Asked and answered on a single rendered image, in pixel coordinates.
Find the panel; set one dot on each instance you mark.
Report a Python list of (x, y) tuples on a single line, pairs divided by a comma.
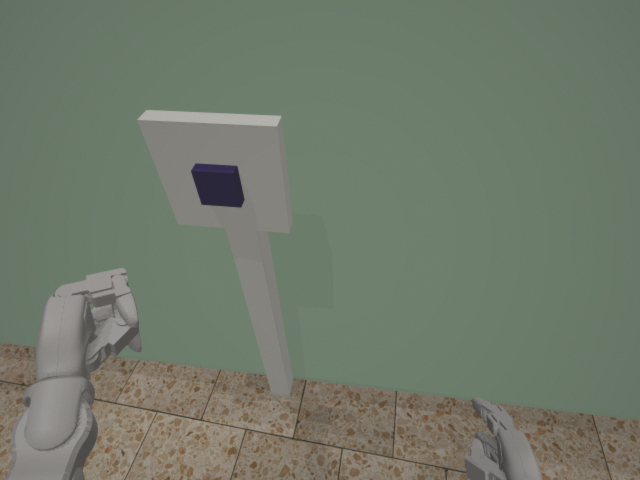
[(255, 144)]

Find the button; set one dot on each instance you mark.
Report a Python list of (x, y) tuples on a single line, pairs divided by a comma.
[(218, 185)]

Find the left robot forearm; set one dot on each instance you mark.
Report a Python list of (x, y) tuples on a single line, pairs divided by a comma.
[(53, 437)]

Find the left robot hand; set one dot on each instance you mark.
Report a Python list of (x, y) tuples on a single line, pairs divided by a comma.
[(67, 324)]

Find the right robot hand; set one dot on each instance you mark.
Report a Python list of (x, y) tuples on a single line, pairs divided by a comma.
[(512, 457)]

